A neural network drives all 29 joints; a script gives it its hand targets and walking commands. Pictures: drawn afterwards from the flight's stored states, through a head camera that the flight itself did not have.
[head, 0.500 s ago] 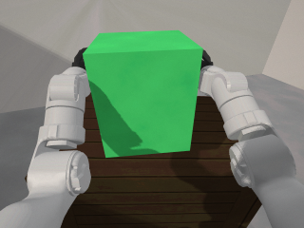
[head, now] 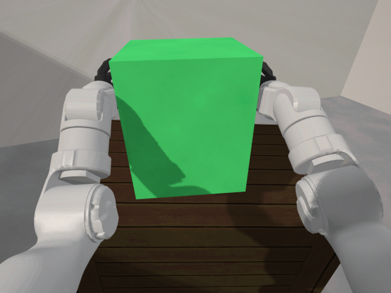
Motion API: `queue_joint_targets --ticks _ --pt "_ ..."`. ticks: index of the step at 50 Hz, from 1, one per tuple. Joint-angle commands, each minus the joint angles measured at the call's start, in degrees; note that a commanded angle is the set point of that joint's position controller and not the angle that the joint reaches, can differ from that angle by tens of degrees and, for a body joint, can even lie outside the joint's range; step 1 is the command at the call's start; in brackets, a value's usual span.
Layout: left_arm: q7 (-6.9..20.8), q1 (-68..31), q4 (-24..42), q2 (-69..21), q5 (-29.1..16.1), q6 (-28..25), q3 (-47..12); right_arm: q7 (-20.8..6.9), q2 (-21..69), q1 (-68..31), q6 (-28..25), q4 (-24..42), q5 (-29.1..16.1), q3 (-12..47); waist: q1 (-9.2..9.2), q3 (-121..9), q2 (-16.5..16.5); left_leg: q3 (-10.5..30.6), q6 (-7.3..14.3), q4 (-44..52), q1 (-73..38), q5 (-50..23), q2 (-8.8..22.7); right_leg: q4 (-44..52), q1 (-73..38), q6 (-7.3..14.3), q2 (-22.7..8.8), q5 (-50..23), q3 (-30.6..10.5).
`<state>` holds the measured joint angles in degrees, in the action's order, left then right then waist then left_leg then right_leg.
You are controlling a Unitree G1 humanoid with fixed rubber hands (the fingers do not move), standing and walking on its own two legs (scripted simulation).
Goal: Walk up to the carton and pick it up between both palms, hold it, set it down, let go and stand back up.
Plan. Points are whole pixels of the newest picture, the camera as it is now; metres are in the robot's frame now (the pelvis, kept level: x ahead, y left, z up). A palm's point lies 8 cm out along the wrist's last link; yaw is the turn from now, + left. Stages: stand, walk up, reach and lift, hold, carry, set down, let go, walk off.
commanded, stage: hold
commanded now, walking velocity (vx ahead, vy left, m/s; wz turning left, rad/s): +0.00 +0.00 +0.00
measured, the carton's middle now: (186, 113) +0.38 +0.01 +0.28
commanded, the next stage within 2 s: none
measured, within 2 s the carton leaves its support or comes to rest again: neither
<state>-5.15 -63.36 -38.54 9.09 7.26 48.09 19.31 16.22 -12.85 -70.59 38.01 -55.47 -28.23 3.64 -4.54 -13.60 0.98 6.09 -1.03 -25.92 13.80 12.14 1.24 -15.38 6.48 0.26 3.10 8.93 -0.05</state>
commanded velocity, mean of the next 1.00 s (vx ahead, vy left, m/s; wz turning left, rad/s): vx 0.00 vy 0.00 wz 0.00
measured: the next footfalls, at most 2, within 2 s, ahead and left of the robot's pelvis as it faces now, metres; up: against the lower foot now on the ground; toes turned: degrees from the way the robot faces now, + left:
none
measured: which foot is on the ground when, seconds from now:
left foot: down 0.00-1.00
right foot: down 0.00-1.00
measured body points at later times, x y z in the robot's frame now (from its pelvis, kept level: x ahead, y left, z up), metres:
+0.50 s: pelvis +0.00 +0.00 +0.00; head -0.09 +0.02 +0.44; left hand +0.40 +0.16 +0.32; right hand +0.39 -0.14 +0.33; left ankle +0.02 +0.12 -0.75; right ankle -0.01 -0.12 -0.75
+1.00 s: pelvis +0.00 +0.00 +0.00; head -0.09 +0.02 +0.44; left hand +0.40 +0.15 +0.31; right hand +0.39 -0.15 +0.32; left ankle +0.02 +0.12 -0.75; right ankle -0.01 -0.12 -0.75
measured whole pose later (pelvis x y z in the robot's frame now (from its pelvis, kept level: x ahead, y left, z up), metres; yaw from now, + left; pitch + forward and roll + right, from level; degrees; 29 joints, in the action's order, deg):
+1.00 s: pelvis +0.00 +0.00 +0.00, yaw +0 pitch +1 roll -3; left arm -5.5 -62.7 -38.2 8.4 7.2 47.5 19.3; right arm 16.2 -13.3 -70.3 38.1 -55.1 -28.5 4.0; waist -5.0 -14.4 1.0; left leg 6.1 -1.1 -26.0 14.5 12.3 1.3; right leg -15.9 7.5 0.4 3.4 9.1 -0.7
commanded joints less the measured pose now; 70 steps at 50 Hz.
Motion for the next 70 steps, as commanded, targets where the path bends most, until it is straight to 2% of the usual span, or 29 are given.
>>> queue_joint_targets --ticks 1,3,10,15,17,19,23,24,27,28,29,31,36,37,38,39,43,44,45,47,49,51,54,57,58,61,64,65,70 --pt "7.53 -52.05 10.67 -39.83 -11.24 -4.8 -18.28 -7.36 38.11 -54.19 -1.78 21.81 -9.11 4.35 -1.86 -21.63 4.08 -1.64 -3.91 1.68 -10.95 -15.85 -3.16 0.8 -2.34 -2.28 2.44 -11.96 -0.2" --pt "7.4 -52.04 10.19 -39.53 -10.91 -4.7 -18.66 -7.35 37.91 -51.55 -1.06 18.55 -8.77 3.6 -2.66 -18.54 5.33 -1.53 -3.78 1.97 -10.72 -15.13 -3.06 1.34 -1.04 -2.17 2.16 -11.32 -0.48" --pt "7.78 -49.7 10.35 -37.59 -8.65 -4.43 -15.05 -7.26 39.64 -52.15 -1.04 19.96 -10.05 5.77 1.01 -19.09 2.28 -1.52 -2.71 2.66 -9.77 -14.72 -3.01 1.0 -3.38 -3.13 2.08 -11.72 -0.51" --pt "8.07 -49.74 7.2 -37.85 -9.12 -4.33 -15.7 -7.22 38.3 -52.95 -1.35 20.05 -8.67 4.49 -0.72 -17.55 2.96 -2.3 -2.49 2.81 -9.72 -12.57 -3.25 1.86 -2.09 -2.73 1.73 -10.08 -0.8" --pt "8.13 -48.5 6.74 -38.14 -9.09 -4.23 -15.09 -7.02 38.75 -54.03 -1.63 21.1 -9.05 4.67 0.09 -17.56 2.52 -2.36 -2.61 2.36 -9.85 -13.83 -3.45 1.41 -2.26 -3.0 1.7 -11.44 -0.61" --pt "8.28 -51.6 6.71 -36.49 -9.07 -4.9 -15.04 -7.09 39.3 -52.85 -1.14 17.4 -7.94 3.79 -0.58 -17.0 2.06 -2.54 -2.55 2.98 -8.36 -10.59 -3.19 1.58 -2.01 -3.11 1.77 -8.47 -0.74" --pt "7.84 -53.16 8.76 -38.11 -9.85 -5.08 -16.46 -7.32 38.94 -53.62 -1.68 18.1 -8.19 3.65 -0.87 -17.96 4.49 -2.12 -2.99 2.5 -8.5 -12.29 -3.13 1.41 -1.69 -2.45 1.45 -8.87 -0.7" --pt "7.81 -53.91 8.95 -39.05 -10.55 -5.17 -17.33 -7.33 38.84 -53.75 -1.63 18.04 -7.81 2.89 -2.18 -19.13 4.73 -1.99 -3.3 2.17 -9.65 -12.74 -3.05 1.46 -1.09 -2.12 1.93 -9.39 -0.5" --pt "8.01 -49.75 7.92 -38.88 -9.33 -4.76 -16.65 -7.07 38.06 -52.53 -1.72 18.91 -9.02 4.18 -1.22 -19.65 4.35 -1.64 -3.46 2.22 -9.91 -15.24 -2.77 1.29 -3.02 -2.4 2.24 -11.34 -0.09" --pt "8.2 -49.37 5.02 -37.95 -8.68 -4.48 -15.29 -6.95 36.38 -51.54 -1.28 16.27 -7.64 2.35 -1.91 -16.12 4.1 -1.78 -3.74 2.59 -9.74 -13.42 -2.88 1.67 -1.73 -2.27 2.0 -10.55 -0.23" --pt "8.18 -49.0 8.12 -38.04 -9.54 -4.74 -16.5 -7.02 37.3 -52.51 -1.75 19.09 -9.12 4.35 -1.29 -20.24 4.01 -1.82 -3.57 2.12 -10.81 -15.67 -2.95 1.21 -3.23 -2.44 1.88 -12.32 -0.41" --pt "8.22 -50.45 5.8 -37.66 -9.02 -5.01 -15.12 -7.22 36.44 -53.52 -1.68 17.2 -8.42 3.51 -0.96 -16.05 4.19 -2.19 -3.47 3.19 -8.11 -11.0 -2.88 1.74 -2.13 -2.42 1.66 -7.64 -0.14" --pt "7.75 -51.09 9.64 -40.46 -10.63 -5.37 -17.85 -7.22 38.07 -55.13 -2.71 22.34 -9.46 4.28 -1.57 -22.33 5.24 -1.44 -4.0 0.95 -11.52 -17.56 -2.95 0.58 -3.1 -2.06 2.41 -12.97 -0.05" --pt "7.5 -51.42 11.71 -40.45 -11.0 -5.34 -19.03 -7.27 37.73 -52.71 -2.23 21.06 -9.37 4.02 -2.97 -21.46 6.5 -1.12 -4.3 1.2 -11.47 -18.56 -3.0 0.54 -2.71 -1.85 2.46 -13.9 0.06" --pt "7.25 -51.95 14.15 -40.9 -12.01 -5.46 -20.33 -7.27 38.9 -53.68 -2.44 23.87 -10.74 5.93 -1.82 -25.62 5.72 -0.8 -4.48 0.46 -12.72 -21.26 -2.88 0.11 -3.86 -1.96 3.09 -15.94 -0.04" --pt "7.01 -50.67 12.83 -40.64 -10.92 -4.73 -19.77 -7.24 36.62 -50.87 -1.51 20.03 -9.76 3.93 -3.46 -20.33 7.44 -0.98 -5.01 0.54 -12.73 -20.72 -2.86 0.68 -1.84 -1.61 2.78 -14.78 -0.24" --pt "7.25 -51.19 10.74 -39.73 -10.37 -4.27 -18.37 -7.99 37.67 -52.57 -1.36 18.97 -8.94 4.34 -1.77 -18.83 5.04 -1.36 -3.53 3.13 -8.72 -11.87 -2.76 1.39 -2.31 -2.1 2.34 -7.76 -0.49" --pt "7.19 -51.6 10.54 -39.83 -10.51 -4.55 -18.02 -8.03 38.75 -54.08 -1.61 20.49 -9.39 5.04 -0.18 -20.15 3.54 -1.38 -2.86 2.67 -8.61 -12.87 -3.07 0.97 -2.42 -2.47 2.16 -8.94 -0.46" --pt "6.82 -52.95 10.64 -39.65 -10.47 -4.66 -17.52 -8.07 38.83 -56.28 -1.79 21.34 -9.4 5.08 -0.75 -20.81 3.56 -1.55 -2.77 2.64 -9.57 -12.43 -3.27 1.21 -1.53 -2.63 2.07 -8.42 -0.51" --pt "6.6 -51.55 9.83 -37.78 -9.64 -5.03 -15.56 -7.83 40.19 -54.31 -1.56 21.52 -9.82 6.18 1.58 -20.44 1.79 -1.63 -2.02 2.16 -8.87 -14.61 -3.47 1.07 -2.67 -3.22 1.63 -11.46 -1.0" --pt "6.56 -51.1 12.54 -37.77 -9.55 -5.06 -16.07 -7.71 41.09 -52.11 -1.49 20.73 -10.32 6.56 1.64 -21.59 2.12 -1.81 -2.21 2.23 -9.83 -16.14 -3.43 0.98 -3.54 -3.19 2.17 -12.62 -0.77" --pt "7.08 -48.72 12.66 -38.28 -9.88 -4.3 -16.78 -7.14 40.63 -52.72 -1.56 24.14 -11.19 7.3 1.19 -22.56 2.58 -2.04 -2.66 1.33 -11.28 -18.39 -3.58 0.5 -4.5 -3.2 2.35 -16.12 -0.78" --pt "8.24 -46.33 10.1 -36.27 -8.15 -3.48 -15.06 -6.63 38.76 -48.85 -0.69 20.07 -10.02 6.35 0.63 -17.36 1.18 -2.36 -2.69 2.49 -11.16 -15.82 -3.57 1.47 -4.09 -3.47 2.23 -14.34 -0.63" --pt "8.45 -50.76 9.75 -37.52 -9.76 -3.47 -17.49 -6.94 36.35 -51.47 -0.98 18.6 -8.06 2.99 -2.77 -16.02 4.31 -2.1 -3.21 2.66 -10.06 -12.96 -3.42 2.06 -0.45 -2.34 1.9 -9.01 -0.45" --pt "8.26 -51.83 8.79 -37.27 -10.01 -3.76 -17.46 -7.12 37.65 -52.87 -0.89 18.69 -7.98 3.61 -1.71 -16.31 3.15 -2.27 -2.84 2.88 -10.37 -11.67 -3.26 2.28 -0.04 -2.41 1.76 -7.71 -0.57" --pt "7.5 -52.13 8.88 -40.02 -11.49 -4.55 -18.99 -6.87 39.4 -56.27 -1.56 23.04 -8.81 4.73 -1.86 -21.82 3.41 -1.6 -2.9 1.51 -10.33 -15.09 -3.48 1.36 -1.96 -2.57 1.88 -12.33 -0.89" --pt "7.86 -49.99 7.93 -37.69 -10.36 -4.65 -16.35 -6.24 38.47 -52.99 -0.83 21.78 -9.02 4.91 -1.29 -19.83 2.16 -2.06 -2.69 1.35 -9.67 -15.63 -3.79 1.16 -3.73 -3.35 1.17 -15.49 -1.22" --pt "7.93 -49.63 8.67 -37.0 -9.55 -4.9 -15.7 -6.15 39.46 -53.18 -1.11 22.39 -9.16 6.09 -0.11 -20.08 0.85 -1.62 -2.45 1.58 -9.58 -15.27 -3.67 0.93 -3.46 -3.72 1.16 -15.33 -1.05" --pt "8.33 -48.4 8.28 -38.25 -9.21 -3.99 -16.2 -6.51 37.8 -52.84 -1.14 20.75 -9.32 4.67 -1.24 -18.82 3.04 -1.49 -2.89 2.18 -10.74 -15.01 -3.13 1.36 -2.75 -2.49 2.18 -12.59 -0.41"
